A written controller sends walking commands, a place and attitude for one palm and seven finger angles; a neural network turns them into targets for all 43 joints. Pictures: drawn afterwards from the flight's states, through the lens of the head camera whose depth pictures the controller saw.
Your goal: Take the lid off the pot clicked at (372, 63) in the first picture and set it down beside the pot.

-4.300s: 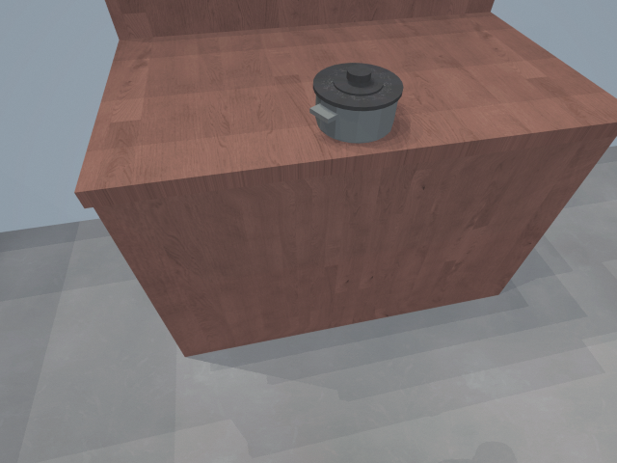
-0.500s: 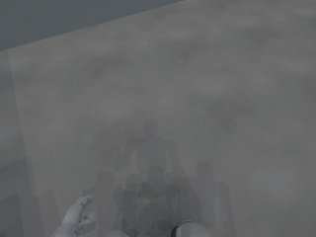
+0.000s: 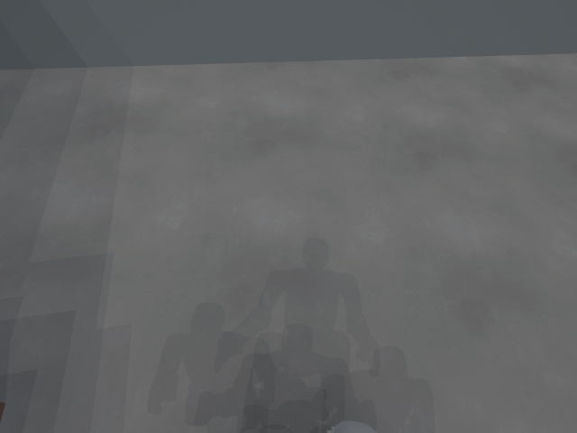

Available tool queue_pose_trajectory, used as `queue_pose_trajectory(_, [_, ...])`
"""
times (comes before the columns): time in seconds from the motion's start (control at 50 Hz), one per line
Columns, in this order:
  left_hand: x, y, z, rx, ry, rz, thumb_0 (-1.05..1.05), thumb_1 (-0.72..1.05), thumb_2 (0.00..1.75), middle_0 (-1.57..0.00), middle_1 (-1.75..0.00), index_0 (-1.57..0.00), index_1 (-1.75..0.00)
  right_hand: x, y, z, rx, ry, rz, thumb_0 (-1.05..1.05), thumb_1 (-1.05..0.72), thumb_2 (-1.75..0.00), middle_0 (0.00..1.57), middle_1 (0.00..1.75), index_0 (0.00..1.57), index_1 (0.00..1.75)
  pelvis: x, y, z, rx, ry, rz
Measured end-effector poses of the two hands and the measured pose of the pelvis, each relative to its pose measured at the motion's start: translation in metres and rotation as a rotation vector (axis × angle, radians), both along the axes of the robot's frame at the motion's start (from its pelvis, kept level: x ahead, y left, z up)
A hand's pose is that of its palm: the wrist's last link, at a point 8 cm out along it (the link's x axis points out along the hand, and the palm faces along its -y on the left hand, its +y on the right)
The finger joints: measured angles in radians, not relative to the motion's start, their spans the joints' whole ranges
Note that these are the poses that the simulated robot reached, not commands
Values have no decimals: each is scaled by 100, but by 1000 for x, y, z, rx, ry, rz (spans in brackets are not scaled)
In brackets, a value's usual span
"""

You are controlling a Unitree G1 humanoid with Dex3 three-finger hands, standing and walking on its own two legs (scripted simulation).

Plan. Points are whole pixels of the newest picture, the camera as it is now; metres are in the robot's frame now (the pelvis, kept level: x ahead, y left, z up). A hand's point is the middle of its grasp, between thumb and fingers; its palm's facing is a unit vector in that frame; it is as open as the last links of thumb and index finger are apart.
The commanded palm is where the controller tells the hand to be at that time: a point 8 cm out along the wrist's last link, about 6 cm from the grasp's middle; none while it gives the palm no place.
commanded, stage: turn to face it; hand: left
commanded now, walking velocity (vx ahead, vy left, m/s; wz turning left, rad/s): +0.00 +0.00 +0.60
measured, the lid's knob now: out of the picture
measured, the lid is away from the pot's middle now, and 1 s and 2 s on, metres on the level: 0.00 0.00 0.00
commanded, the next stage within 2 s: none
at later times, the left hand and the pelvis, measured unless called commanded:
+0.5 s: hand out of the picture -0.02 +0.13 -0.15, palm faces +0.36 -0.89 -0.27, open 7.4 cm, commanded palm none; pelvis +0.00 -0.08 +0.01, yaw +20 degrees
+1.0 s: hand out of the picture -0.05 +0.17 -0.15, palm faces +0.61 -0.73 -0.31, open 7.4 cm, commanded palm none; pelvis +0.00 -0.08 +0.00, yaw +38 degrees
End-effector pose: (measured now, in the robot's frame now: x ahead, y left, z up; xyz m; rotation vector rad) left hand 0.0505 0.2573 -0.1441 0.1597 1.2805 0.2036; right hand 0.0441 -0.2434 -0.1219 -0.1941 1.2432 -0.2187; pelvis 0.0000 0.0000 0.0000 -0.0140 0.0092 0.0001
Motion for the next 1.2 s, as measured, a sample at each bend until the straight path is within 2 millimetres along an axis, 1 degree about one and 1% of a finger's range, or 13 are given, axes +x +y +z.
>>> queue_pose_trajectory(0.14, [-14, -5, 17, 53, -20, 78, 1, 91, 90, -20, -30, -19, -30, 40, -28, 1, 0, -28, 91, 1, -91, -89, 20, 30, 20, 30, 3, -21, 3, -7, 2, 88])
queue_pose_trajectory(0.28, [-26, -40, 25, 107, -113, 149, 1, 91, 90, -20, -30, -20, -30, 81, -68, -17, 14, -51, 186, 1, -91, -89, 20, 30, 20, 30, 0, -60, -8, 16, -2, 198])
queue_pose_trajectory(0.38, [-54, -67, 33, 96, -95, 227, 1, 91, 90, -20, -30, -20, -30, 110, -74, -10, 21, -56, 282, 1, -91, -89, 20, 30, 20, 30, 0, -72, 0, 36, -14, 278])
queue_pose_trajectory(0.46, [-76, -83, 31, 68, -66, 278, 1, 90, 90, -20, -30, -20, -30, 129, -63, -3, 34, -58, 355, 1, -91, -89, 20, 30, 20, 30, -1, -77, 5, 62, -15, 331])
queue_pose_trajectory(0.54, [-106, -89, 23, 36, -28, 344, 1, 90, 90, -20, -30, -20, -30, 148, -38, 0, 41, -65, 439, 1, -91, -89, 20, 30, 20, 30, -4, -75, 4, 63, -7, 379])
queue_pose_trajectory(0.64, [-150, -81, 0, 4, 20, 452, 1, 90, 90, -21, -30, -20, -30, 171, 4, 1, 31, -125, 557, 1, -91, -89, 20, 30, 20, 30, -10, -60, -9, 30, 2, 451])
queue_pose_trajectory(0.7, [-169, -72, -7, 6, 56, 502, 1, 90, 90, -20, -30, -20, -30, 173, 22, 4, 26, -147, 602, 1, -91, -89, 20, 30, 20, 30, -15, -58, -11, 33, -2, 488])
queue_pose_trajectory(0.82, [-168, -57, 9, 47, -4, 555, 1, 91, 90, -20, -30, -20, -30, 161, 27, 8, 20, -96, 645, 1, -91, -89, 20, 30, 20, 30, -16, -59, 0, 16, -7, 558])
queue_pose_trajectory(0.94, [-147, -54, 26, 107, -86, 574, 1, 91, 90, -20, -30, -20, -30, 158, 13, -3, 33, -36, 665, 1, -91, -89, 21, 30, 21, 30, -9, -71, 1, 17, -4, 628])
queue_pose_trajectory(1.0, [-137, -61, 32, 144, -129, 586, 1, 91, 90, -20, -30, -20, -30, 164, 0, -15, 40, -10, 674, 1, -91, -89, 21, 30, 21, 30, -2, -81, -4, 23, 0, 669])
queue_pose_trajectory(1.06, [-136, -74, 35, 174, -156, 605, 1, 91, 90, -20, -30, -20, -30, 175, -9, -25, 36, 10, 697, 1, -91, -89, 20, 30, 21, 30, 1, -90, -9, 21, -6, 716])
queue_pose_trajectory(1.14, [-147, -97, 39, 157, -146, 663, 1, 90, 90, -20, -30, -20, -30, 186, -9, -21, 28, 27, 752, 1, -91, -89, 20, 30, 20, 30, 1, -95, -2, 34, -19, 778])
queue_pose_trajectory(1.2, [-160, -113, 36, 130, -126, 705, 1, 90, 90, -20, -30, -20, -30, 193, -1, -14, 27, 30, 794, 1, -91, -89, 20, 30, 20, 30, 2, -96, 1, 50, -18, 817])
